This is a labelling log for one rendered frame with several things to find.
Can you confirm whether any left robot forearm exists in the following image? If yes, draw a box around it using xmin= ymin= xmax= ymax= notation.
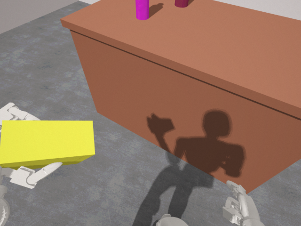
xmin=0 ymin=185 xmax=10 ymax=226

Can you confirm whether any robot right shin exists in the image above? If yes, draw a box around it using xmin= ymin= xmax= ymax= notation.
xmin=160 ymin=214 xmax=171 ymax=220

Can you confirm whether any table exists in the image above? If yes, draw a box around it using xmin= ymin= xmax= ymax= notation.
xmin=60 ymin=0 xmax=301 ymax=194

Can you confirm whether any sponge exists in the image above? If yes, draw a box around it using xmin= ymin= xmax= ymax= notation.
xmin=0 ymin=120 xmax=95 ymax=170

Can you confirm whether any right robot hand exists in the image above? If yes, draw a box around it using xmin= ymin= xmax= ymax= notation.
xmin=222 ymin=180 xmax=260 ymax=226

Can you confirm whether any left robot hand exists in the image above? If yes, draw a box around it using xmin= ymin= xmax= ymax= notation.
xmin=0 ymin=103 xmax=63 ymax=189

